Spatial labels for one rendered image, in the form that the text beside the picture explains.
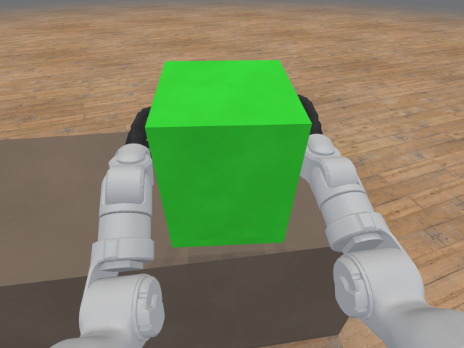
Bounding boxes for left robot hand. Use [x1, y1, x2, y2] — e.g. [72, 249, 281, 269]
[125, 107, 152, 158]

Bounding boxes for robot right upper arm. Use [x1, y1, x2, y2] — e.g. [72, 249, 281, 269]
[333, 246, 464, 348]

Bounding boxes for robot left upper arm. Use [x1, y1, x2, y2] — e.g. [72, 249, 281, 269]
[50, 273, 165, 348]

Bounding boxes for carton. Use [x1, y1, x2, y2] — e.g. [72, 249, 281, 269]
[145, 60, 312, 248]

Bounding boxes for robot right forearm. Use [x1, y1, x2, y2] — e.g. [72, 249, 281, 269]
[300, 134, 425, 298]

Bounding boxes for right robot hand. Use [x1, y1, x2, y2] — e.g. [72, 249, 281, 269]
[297, 94, 323, 135]

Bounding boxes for robot left forearm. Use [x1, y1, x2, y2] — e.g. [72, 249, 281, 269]
[79, 144, 154, 334]

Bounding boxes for pedestal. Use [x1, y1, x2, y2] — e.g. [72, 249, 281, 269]
[0, 132, 376, 348]

